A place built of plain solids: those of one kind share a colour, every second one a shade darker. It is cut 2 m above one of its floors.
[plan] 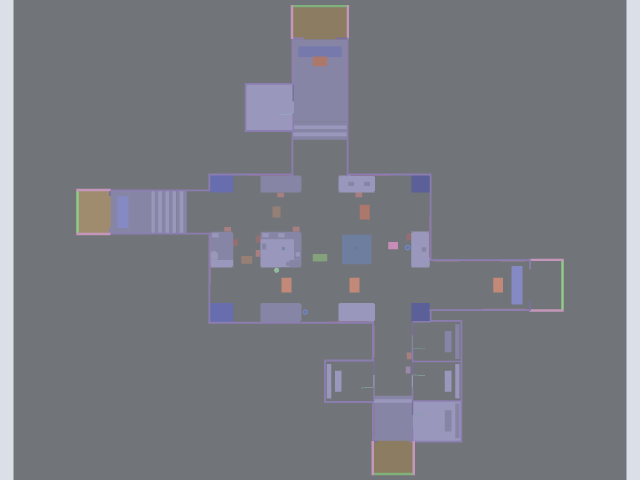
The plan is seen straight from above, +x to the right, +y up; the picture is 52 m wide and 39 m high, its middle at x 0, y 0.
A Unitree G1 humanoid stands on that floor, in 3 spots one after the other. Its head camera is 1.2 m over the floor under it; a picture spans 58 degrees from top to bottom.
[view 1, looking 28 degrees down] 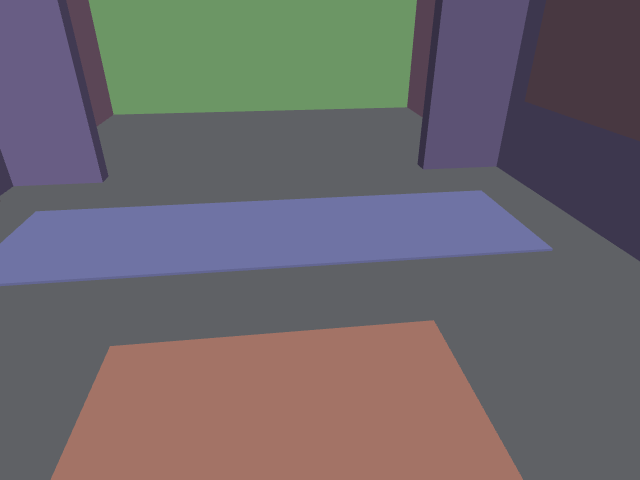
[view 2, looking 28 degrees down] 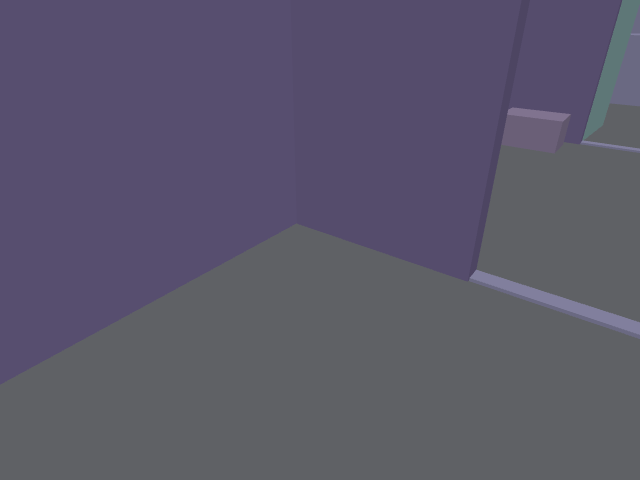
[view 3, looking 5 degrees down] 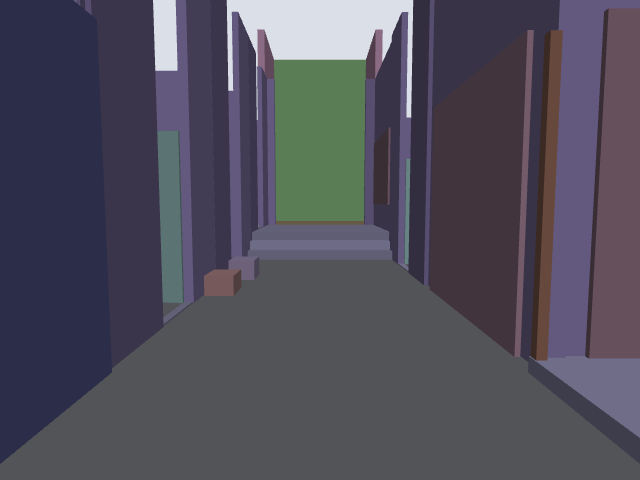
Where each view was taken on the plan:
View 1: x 13.60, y -3.67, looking -7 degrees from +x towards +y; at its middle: mmat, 2.53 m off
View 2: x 2.43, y -11.48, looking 37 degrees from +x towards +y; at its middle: ground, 2.56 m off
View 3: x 5.95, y -3.67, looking -90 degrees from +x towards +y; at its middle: piece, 9.59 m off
